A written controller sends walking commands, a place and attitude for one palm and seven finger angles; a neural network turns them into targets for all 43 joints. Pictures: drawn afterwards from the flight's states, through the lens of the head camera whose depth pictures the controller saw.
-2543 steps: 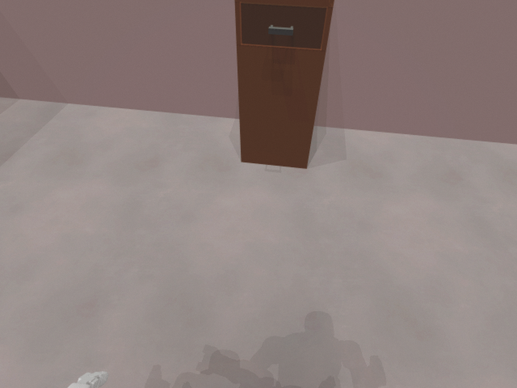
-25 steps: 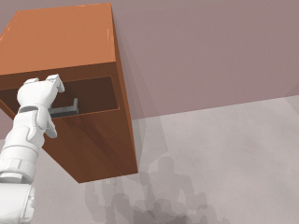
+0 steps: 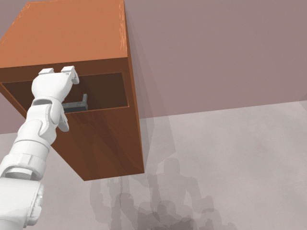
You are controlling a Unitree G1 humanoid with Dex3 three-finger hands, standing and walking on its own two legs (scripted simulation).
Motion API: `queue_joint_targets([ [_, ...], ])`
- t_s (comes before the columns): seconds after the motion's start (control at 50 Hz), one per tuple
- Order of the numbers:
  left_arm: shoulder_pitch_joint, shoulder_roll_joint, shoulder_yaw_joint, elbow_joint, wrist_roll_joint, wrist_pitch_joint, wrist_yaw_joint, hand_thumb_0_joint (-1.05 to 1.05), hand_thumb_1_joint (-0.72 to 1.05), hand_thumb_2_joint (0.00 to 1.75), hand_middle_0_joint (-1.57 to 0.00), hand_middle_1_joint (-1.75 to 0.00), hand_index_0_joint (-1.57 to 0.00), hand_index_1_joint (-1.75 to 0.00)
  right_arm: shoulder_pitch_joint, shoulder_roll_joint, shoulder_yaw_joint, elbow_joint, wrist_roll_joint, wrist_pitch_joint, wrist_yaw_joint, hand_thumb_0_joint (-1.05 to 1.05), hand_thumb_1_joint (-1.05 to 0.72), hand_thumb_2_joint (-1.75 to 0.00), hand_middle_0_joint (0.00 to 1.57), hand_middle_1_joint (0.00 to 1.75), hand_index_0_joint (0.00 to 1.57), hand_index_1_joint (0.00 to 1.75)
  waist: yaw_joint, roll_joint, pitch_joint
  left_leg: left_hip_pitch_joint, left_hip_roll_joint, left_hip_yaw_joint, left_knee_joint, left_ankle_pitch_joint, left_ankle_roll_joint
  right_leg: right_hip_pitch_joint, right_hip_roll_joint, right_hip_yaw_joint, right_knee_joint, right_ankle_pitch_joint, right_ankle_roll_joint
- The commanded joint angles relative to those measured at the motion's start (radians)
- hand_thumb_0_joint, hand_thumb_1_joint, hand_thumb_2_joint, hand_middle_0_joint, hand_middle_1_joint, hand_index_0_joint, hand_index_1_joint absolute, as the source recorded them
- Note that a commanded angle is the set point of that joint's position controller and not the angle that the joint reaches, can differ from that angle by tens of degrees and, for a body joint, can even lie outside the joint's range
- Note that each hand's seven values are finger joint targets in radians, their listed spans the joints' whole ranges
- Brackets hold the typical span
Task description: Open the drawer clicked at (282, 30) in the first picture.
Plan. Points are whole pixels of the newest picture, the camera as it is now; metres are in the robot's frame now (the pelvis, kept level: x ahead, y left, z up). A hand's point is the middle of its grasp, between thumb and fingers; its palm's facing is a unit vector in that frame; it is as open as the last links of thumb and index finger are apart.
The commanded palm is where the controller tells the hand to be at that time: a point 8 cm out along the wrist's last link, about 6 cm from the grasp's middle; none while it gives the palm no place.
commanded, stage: move the hooked fingers above the handle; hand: left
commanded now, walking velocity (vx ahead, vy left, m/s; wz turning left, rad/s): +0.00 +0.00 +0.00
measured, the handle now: (71, 102) +0.49 +0.28 +0.03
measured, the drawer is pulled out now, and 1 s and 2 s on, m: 0.00 0.00 0.00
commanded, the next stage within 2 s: lower the fingers behind the handle in 1.20 s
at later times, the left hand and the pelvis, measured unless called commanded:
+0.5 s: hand (56, 109) +0.41 +0.28 +0.08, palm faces -0.07 -0.03 -1.00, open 13.8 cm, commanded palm +0.41 +0.28 +0.14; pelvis +0.01 -0.01 +0.00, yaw +1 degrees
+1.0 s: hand (55, 109) +0.41 +0.29 +0.08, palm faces -0.09 -0.02 -1.00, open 13.8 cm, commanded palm +0.41 +0.28 +0.14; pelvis +0.01 -0.01 +0.00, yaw +0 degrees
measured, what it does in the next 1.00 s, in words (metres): stands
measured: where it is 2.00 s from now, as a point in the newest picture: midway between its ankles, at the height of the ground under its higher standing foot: outside the picture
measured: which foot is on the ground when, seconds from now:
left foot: down 0.00-1.00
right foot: down 0.00-1.00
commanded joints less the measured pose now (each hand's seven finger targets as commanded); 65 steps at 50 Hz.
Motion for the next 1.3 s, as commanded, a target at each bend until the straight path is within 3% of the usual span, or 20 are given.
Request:
queue_joint_targets([
  [0.0, -0.314, 0.268, 0.107, -0.147, -0.007, 0.02, -0.002, 0.0, -0.5, 0.3, -0.3, -1.2, -0.3, -1.2, 0.025, -0.153, -0.041, -0.114, -0.006, -0.01, -0.011, 0.0, -0.9, -0.9, 0.2, 0.3, 0.2, 0.3, 0.012, -0.038, -0.316, 0.298, 0.02, 0.036, -0.074, 0.332, 0.016, 0.071, 0.016, -0.052, -0.087, 0.317, -0.036],
  [0.14, -0.276, 0.399, 0.242, -0.221, 0.007, -0.068, 0.011, 0.0, -0.5, 0.3, -0.3, -1.2, -0.3, -1.2, 0.008, -0.14, -0.04, -0.13, -0.007, -0.004, -0.03, 0.0, -0.9, -0.9, 0.2, 0.3, 0.2, 0.3, 0.041, -0.033, -0.3, 0.237, 0.012, 0.055, -0.08, 0.334, 0.023, 0.14, 0.012, -0.03, -0.086, 0.382, -0.03],
  [0.18, -0.273, 0.404, 0.257, -0.279, 0.009, -0.086, 0.033, 0.0, -0.5, 0.3, -0.3, -1.2, -0.3, -1.2, 0.008, -0.137, -0.049, -0.127, -0.009, -0.012, -0.03, 0.0, -0.9, -0.9, 0.2, 0.3, 0.2, 0.3, 0.043, 0.024, -0.337, 0.269, 0.012, 0.056, -0.072, 0.362, 0.022, 0.128, 0.015, -0.03, -0.079, 0.39, -0.031],
  [0.3, -0.263, 0.338, 0.19, -0.225, -0.015, -0.055, 0.03, 0.0, -0.5, 0.3, -0.3, -1.2, -0.3, -1.2, 0.026, -0.149, -0.061, -0.098, 0.0, -0.025, -0.031, 0.0, -0.9, -0.9, 0.2, 0.3, 0.2, 0.3, -0.004, -0.008, -0.288, 0.277, 0.013, 0.061, -0.061, 0.325, 0.025, 0.078, 0.014, -0.034, -0.095, 0.365, -0.023],
  [0.38, -0.336, 0.241, 0.074, -0.281, -0.033, -0.059, -0.02, 0.0, -0.5, 0.3, -0.3, -1.2, -0.3, -1.2, 0.032, -0.148, -0.063, -0.094, 0.003, -0.026, -0.031, 0.0, -0.9, -0.9, 0.2, 0.3, 0.2, 0.3, -0.036, -0.002, -0.317, 0.339, 0.008, 0.054, -0.047, 0.342, 0.03, 0.049, 0.012, -0.031, -0.102, 0.388, -0.018],
  [0.42, -0.384, 0.184, 0.012, -0.312, -0.045, -0.074, -0.04, 0.0, -0.5, 0.3, -0.3, -1.2, -0.3, -1.2, 0.033, -0.145, -0.061, -0.092, -0.001, -0.027, -0.033, 0.0, -0.9, -0.9, 0.2, 0.3, 0.2, 0.3, -0.062, 0.014, -0.287, 0.362, 0.011, 0.039, -0.049, 0.331, 0.028, 0.013, 0.01, -0.038, -0.109, 0.337, -0.024],
  [0.46, -0.385, 0.241, 0.065, -0.273, -0.04, -0.09, -0.039, 0.0, -0.5, 0.3, -0.3, -1.2, -0.3, -1.2, 0.037, -0.149, -0.059, -0.082, -0.003, -0.027, -0.037, 0.0, -0.9, -0.9, 0.2, 0.3, 0.2, 0.3, -0.052, 0.009, -0.256, 0.351, 0.012, 0.031, -0.047, 0.308, 0.028, -0.009, 0.014, -0.04, -0.106, 0.311, -0.026],
  [0.52, -0.439, 0.325, 0.143, -0.277, -0.028, -0.113, -0.011, 0.0, -0.5, 0.3, -0.3, -1.2, -0.3, -1.2, 0.037, -0.15, -0.053, -0.081, -0.006, -0.023, -0.041, 0.0, -0.9, -0.9, 0.2, 0.3, 0.2, 0.3, -0.026, 0.017, -0.304, 0.327, 0.008, 0.027, -0.044, 0.32, 0.024, 0.013, 0.013, -0.04, -0.084, 0.313, -0.034],
  [0.56, -0.43, 0.371, 0.196, -0.247, -0.012, -0.108, 0.027, 0.0, -0.5, 0.3, -0.3, -1.2, -0.3, -1.2, 0.028, -0.14, -0.046, -0.086, -0.008, -0.022, -0.036, 0.0, -0.9, -0.9, 0.2, 0.3, 0.2, 0.3, 0.003, 0.068, -0.322, 0.311, 0.007, 0.028, -0.04, 0.352, 0.015, 0.021, 0.017, -0.047, -0.059, 0.332, -0.041],
  [0.62, -0.363, 0.48, 0.307, -0.199, 0.005, -0.072, 0.074, 0.0, -0.5, 0.3, -0.3, -1.2, -0.3, -1.2, 0.011, -0.137, -0.037, -0.095, -0.017, -0.016, -0.033, 0.0, -0.9, -0.9, 0.2, 0.3, 0.2, 0.3, 0.058, 0.06, -0.375, 0.255, 0.004, 0.037, -0.042, 0.386, 0.006, 0.102, 0.019, -0.045, -0.043, 0.376, -0.045],
  [0.7, -0.238, 0.387, 0.239, -0.155, 0.013, 0.01, 0.068, 0.0, -0.5, 0.3, -0.3, -1.2, -0.3, -1.2, 0.005, -0.136, -0.041, -0.117, -0.012, -0.01, -0.019, 0.0, -0.9, -0.9, 0.2, 0.3, 0.2, 0.3, 0.06, 0.013, -0.384, 0.251, 0.013, 0.066, -0.044, 0.432, 0.005, 0.136, 0.019, -0.048, -0.046, 0.451, -0.034],
  [0.74, -0.22, 0.427, 0.269, -0.161, 0.009, 0.023, 0.054, 0.0, -0.5, 0.3, -0.3, -1.2, -0.3, -1.2, -0.002, -0.144, -0.039, -0.12, -0.007, 0.001, -0.021, 0.0, -0.9, -0.9, 0.2, 0.3, 0.2, 0.3, 0.059, -0.061, -0.398, 0.232, 0.012, 0.071, -0.055, 0.414, 0.011, 0.187, 0.014, -0.034, -0.058, 0.482, -0.024],
  [0.82, -0.262, 0.326, 0.17, -0.209, -0.012, 0.011, 0.001, 0.0, -0.5, 0.3, -0.3, -1.2, -0.3, -1.2, -0.001, -0.153, -0.047, -0.129, 0.001, -0.006, -0.032, 0.0, -0.9, -0.9, 0.2, 0.3, 0.2, 0.3, 0.003, -0.091, -0.329, 0.258, 0.017, 0.068, -0.068, 0.367, 0.027, 0.15, 0.009, -0.035, -0.093, 0.445, -0.017],
  [0.88, -0.321, 0.289, 0.116, -0.253, -0.02, -0.038, -0.035, 0.0, -0.5, 0.3, -0.3, -1.2, -0.3, -1.2, 0.015, -0.151, -0.051, -0.114, 0.003, -0.013, -0.042, 0.0, -0.9, -0.9, 0.2, 0.3, 0.2, 0.3, -0.029, -0.044, -0.299, 0.305, 0.011, 0.057, -0.06, 0.337, 0.035, 0.084, 0.01, -0.031, -0.107, 0.401, -0.014],
  [0.92, -0.393, 0.196, 0.03, -0.311, -0.035, -0.078, -0.053, 0.0, -0.5, 0.3, -0.3, -1.2, -0.3, -1.2, 0.029, -0.138, -0.054, -0.107, -0.001, -0.022, -0.042, 0.0, -0.9, -0.9, 0.2, 0.3, 0.2, 0.3, -0.057, -0.016, -0.273, 0.348, 0.014, 0.043, -0.056, 0.334, 0.035, 0.031, 0.011, -0.036, -0.116, 0.347, -0.019],
  [0.96, -0.392, 0.256, 0.08, -0.312, -0.032, -0.108, -0.046, 0.0, -0.5, 0.3, -0.3, -1.2, -0.3, -1.2, 0.042, -0.142, -0.058, -0.091, -0.004, -0.025, -0.046, 0.0, -0.9, -0.9, 0.2, 0.3, 0.2, 0.3, -0.043, 0.037, -0.288, 0.377, 0.013, 0.032, -0.047, 0.339, 0.03, 0.002, 0.017, -0.036, -0.105, 0.326, -0.026],
  [1.02, -0.451, 0.27, 0.099, -0.311, -0.028, -0.13, -0.015, 0.0, -0.5, 0.3, -0.3, -1.2, -0.3, -1.2, 0.053, -0.14, -0.056, -0.073, -0.006, -0.025, -0.043, 0.0, -0.9, -0.9, 0.2, 0.3, 0.2, 0.3, -0.041, 0.058, -0.301, 0.371, 0.015, 0.018, -0.045, 0.34, 0.019, -0.026, 0.018, -0.047, -0.087, 0.29, -0.036],
  [1.1, -0.396, 0.343, 0.202, -0.256, -0.007, -0.099, 0.061, 0.0, -0.5, 0.3, -0.3, -1.2, -0.3, -1.2, 0.04, -0.137, -0.055, -0.076, -0.009, -0.027, -0.026, 0.0, -0.9, -0.9, 0.2, 0.3, 0.2, 0.3, 0.018, 0.092, -0.354, 0.355, 0.019, 0.017, -0.04, 0.404, 0.0, -0.007, 0.025, -0.062, -0.048, 0.317, -0.048],
  [1.16, -0.313, 0.373, 0.233, -0.16, 0.002, -0.019, 0.088, 0.0, -0.5, 0.3, -0.3, -1.2, -0.3, -1.2, 0.02, -0.139, -0.044, -0.09, -0.01, -0.017, -0.018, 0.0, -0.9, -0.9, 0.2, 0.3, 0.2, 0.3, 0.046, 0.03, -0.344, 0.262, 0.014, 0.043, -0.05, 0.384, 0.001, 0.073, 0.023, -0.057, -0.046, 0.361, -0.043],
  [1.28, -0.267, 0.369, 0.193, -0.121, 0.018, 0.061, 0.043, 0.0, -0.5, 0.3, -0.3, -1.2, -0.3, -1.2, -0.006, -0.151, -0.034, -0.121, 0.001, -0.001, -0.024, 0.0, -0.9, -0.9, 0.2, 0.3, 0.2, 0.3, 0.041, -0.067, -0.332, 0.218, 0.012, 0.072, -0.084, 0.318, 0.015, 0.158, 0.011, -0.037, -0.083, 0.384, -0.025],
])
